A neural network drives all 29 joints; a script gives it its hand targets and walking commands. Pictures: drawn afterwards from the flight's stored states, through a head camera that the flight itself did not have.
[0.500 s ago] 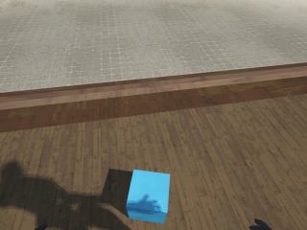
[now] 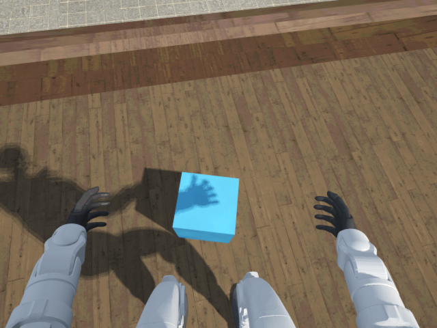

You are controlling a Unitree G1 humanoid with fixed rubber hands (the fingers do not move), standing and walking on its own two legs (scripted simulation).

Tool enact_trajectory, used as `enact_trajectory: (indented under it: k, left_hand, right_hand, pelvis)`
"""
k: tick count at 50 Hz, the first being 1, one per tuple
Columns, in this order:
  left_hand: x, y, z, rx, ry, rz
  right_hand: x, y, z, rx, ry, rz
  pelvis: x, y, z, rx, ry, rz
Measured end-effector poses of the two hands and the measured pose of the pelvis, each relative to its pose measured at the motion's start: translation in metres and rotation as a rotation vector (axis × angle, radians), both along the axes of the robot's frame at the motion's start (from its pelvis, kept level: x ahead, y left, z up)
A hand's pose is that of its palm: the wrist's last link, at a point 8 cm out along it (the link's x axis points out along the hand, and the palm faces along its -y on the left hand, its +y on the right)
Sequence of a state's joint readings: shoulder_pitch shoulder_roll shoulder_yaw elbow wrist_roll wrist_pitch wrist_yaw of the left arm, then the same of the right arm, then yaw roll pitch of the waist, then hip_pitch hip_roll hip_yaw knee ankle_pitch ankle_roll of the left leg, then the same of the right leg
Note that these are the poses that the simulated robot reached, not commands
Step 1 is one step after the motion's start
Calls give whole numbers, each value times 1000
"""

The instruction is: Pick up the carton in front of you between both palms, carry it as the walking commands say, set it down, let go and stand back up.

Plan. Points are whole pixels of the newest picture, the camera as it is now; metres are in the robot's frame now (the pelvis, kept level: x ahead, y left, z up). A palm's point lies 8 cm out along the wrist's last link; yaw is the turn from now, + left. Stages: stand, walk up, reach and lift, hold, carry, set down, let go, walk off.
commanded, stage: reach and lift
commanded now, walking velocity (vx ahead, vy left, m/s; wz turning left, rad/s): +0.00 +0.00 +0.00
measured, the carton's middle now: (206, 210) +0.44 +0.00 -0.59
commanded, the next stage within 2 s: none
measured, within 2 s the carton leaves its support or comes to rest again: neither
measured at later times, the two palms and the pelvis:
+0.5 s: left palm (128, 155) +0.48 +0.19 -0.15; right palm (289, 174) +0.42 -0.19 -0.15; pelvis -0.07 +0.01 -0.07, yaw +0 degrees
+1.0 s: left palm (148, 190) +0.46 +0.19 -0.38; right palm (269, 201) +0.42 -0.20 -0.37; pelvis -0.06 +0.00 -0.22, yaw -2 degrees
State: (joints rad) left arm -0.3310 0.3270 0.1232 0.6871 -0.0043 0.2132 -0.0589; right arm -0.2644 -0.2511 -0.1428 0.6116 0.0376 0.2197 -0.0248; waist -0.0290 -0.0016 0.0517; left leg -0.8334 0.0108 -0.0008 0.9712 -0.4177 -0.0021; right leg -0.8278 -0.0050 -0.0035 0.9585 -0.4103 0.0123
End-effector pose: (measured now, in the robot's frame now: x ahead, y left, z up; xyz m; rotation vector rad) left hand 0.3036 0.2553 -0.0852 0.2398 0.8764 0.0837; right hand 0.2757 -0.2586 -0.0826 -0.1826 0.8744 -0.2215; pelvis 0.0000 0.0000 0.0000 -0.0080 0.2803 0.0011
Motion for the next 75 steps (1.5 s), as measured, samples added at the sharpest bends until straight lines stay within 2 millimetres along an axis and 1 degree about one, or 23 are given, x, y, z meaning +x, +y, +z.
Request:
enact_trajectory:
  k: [8, 12, 16, 20, 23, 27, 32, 35, 37, 40, 43, 47, 51, 55, 60, 65, 70, 72, 75]
  left_hand:
    - [57, -20, -27, -61, -72, -22]
    - [87, -30, -36, -86, -106, -33]
    - [118, -42, -42, -110, -135, -45]
    - [147, -53, -50, -139, -165, -56]
    - [167, -60, -58, -151, -187, -64]
    - [183, -64, -72, -152, -206, -69]
    - [188, -66, -98, -160, -206, -61]
    - [186, -68, -121, -162, -198, -50]
    - [183, -69, -141, -160, -188, -43]
    - [177, -70, -175, -155, -173, -32]
    - [170, -70, -214, -147, -167, -22]
    - [163, -66, -264, -138, -176, -12]
    - [160, -64, -304, -135, -193, -10]
    - [163, -65, -331, -137, -205, -6]
    - [166, -70, -358, -141, -184, 0]
    - [165, -76, -391, -147, -151, 2]
    - [164, -77, -426, -148, -135, 4]
    - [164, -77, -437, -147, -140, 3]
    - [166, -78, -448, -148, -155, -3]
  right_hand:
    - [44, 21, -28, 48, -88, -48]
    - [69, 32, -38, 69, -130, -68]
    - [95, 43, -46, 89, -167, -84]
    - [122, 55, -55, 108, -202, -96]
    - [139, 62, -63, 114, -226, -101]
    - [153, 68, -77, 114, -245, -101]
    - [155, 69, -102, 115, -241, -105]
    - [154, 68, -124, 117, -231, -107]
    - [153, 68, -142, 118, -221, -106]
    - [150, 66, -175, 118, -207, -105]
    - [146, 65, -212, 117, -198, -101]
    - [142, 63, -261, 115, -199, -94]
    - [139, 62, -301, 118, -205, -91]
    - [140, 64, -330, 125, -210, -95]
    - [142, 68, -361, 133, -187, -97]
    - [142, 71, -393, 136, -151, -90]
    - [143, 72, -426, 134, -130, -85]
    - [147, 70, -435, 124, -126, -80]
    - [154, 67, -440, 122, -147, -81]
  pelvis:
    - [-35, 5, -27, -6, 148, 1]
    - [-53, 7, -39, -9, 209, 2]
    - [-66, 9, -51, -12, 263, 5]
    - [-72, 11, -61, -15, 319, 7]
    - [-72, 12, -67, -18, 366, 9]
    - [-66, 14, -69, -22, 428, 10]
    - [-52, 14, -75, -25, 511, 8]
    - [-45, 13, -87, -26, 561, 5]
    - [-42, 13, -99, -27, 592, 2]
    - [-41, 11, -122, -28, 629, -2]
    - [-45, 9, -149, -28, 647, -6]
    - [-55, 7, -189, -27, 639, -10]
    - [-68, 4, -228, -27, 599, -12]
    - [-81, 3, -262, -28, 541, -14]
    - [-94, 2, -292, -29, 473, -15]
    - [-100, 3, -314, -31, 425, -18]
    - [-101, 4, -331, -32, 392, -22]
    - [-100, 5, -336, -31, 382, -23]
    - [-98, 5, -343, -30, 364, -24]
